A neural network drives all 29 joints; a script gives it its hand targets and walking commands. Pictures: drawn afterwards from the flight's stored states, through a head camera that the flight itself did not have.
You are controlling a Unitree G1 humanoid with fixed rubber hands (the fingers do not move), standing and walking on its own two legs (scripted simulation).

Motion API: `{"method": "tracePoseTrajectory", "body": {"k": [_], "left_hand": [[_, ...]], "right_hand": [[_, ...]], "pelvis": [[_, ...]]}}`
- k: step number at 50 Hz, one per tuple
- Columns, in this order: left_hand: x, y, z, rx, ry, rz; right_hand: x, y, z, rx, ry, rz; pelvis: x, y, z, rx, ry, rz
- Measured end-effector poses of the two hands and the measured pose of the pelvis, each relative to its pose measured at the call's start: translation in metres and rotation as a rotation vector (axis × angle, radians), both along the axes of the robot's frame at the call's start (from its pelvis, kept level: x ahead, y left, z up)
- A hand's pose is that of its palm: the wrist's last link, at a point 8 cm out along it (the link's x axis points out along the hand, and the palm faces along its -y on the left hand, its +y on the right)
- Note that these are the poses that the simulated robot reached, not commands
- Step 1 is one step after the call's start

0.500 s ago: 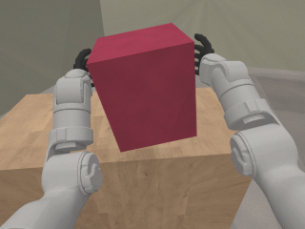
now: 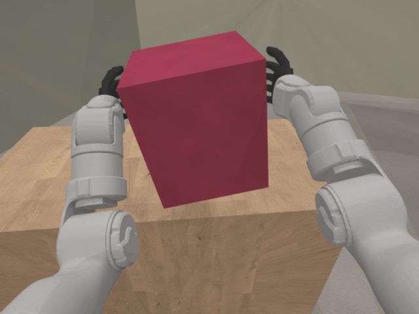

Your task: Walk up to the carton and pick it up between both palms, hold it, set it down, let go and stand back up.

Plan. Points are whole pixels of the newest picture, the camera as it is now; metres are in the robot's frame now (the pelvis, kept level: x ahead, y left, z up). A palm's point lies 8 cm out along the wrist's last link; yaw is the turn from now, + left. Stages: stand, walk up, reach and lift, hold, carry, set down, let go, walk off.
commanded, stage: hold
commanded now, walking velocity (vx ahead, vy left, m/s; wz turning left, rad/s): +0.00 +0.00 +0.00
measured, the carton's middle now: (200, 118) +0.40 +0.01 +0.26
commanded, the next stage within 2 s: set down in 1.94 s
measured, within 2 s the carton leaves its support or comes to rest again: neither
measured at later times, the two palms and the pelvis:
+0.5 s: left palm (113, 104) +0.37 +0.16 +0.30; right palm (283, 87) +0.37 -0.14 +0.33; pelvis +0.00 +0.00 +0.00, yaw +0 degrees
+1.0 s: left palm (113, 105) +0.37 +0.16 +0.30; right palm (283, 87) +0.37 -0.14 +0.33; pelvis +0.00 +0.00 +0.00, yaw +0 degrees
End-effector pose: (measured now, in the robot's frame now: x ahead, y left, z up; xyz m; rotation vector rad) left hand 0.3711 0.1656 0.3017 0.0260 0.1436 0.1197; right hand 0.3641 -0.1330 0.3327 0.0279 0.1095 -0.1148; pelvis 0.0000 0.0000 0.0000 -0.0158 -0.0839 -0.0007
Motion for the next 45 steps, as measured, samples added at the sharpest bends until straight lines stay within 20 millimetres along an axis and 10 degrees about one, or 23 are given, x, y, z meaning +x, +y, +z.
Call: {"method": "tracePoseTrajectory", "body": {"k": [45], "left_hand": [[0.0041, -0.0047, 0.0029, 0.006, 0.004, -0.001]], "right_hand": [[0.0037, -0.0047, 0.0017, 0.001, 0.007, -0.003]], "pelvis": [[0.0018, -0.0017, 0.0002, 0.001, 0.006, 0.001]]}}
